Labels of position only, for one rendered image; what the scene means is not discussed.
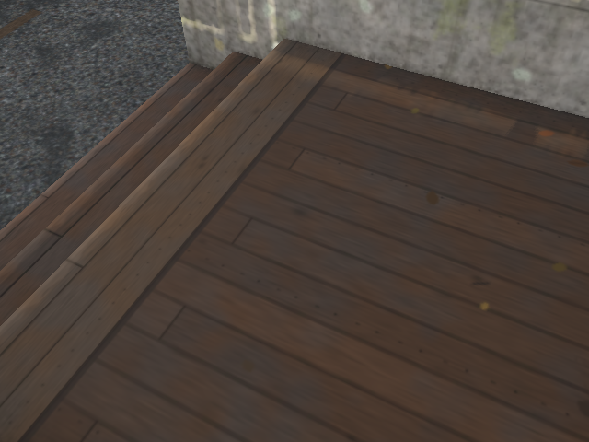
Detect stairs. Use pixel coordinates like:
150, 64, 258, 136
0, 52, 262, 326

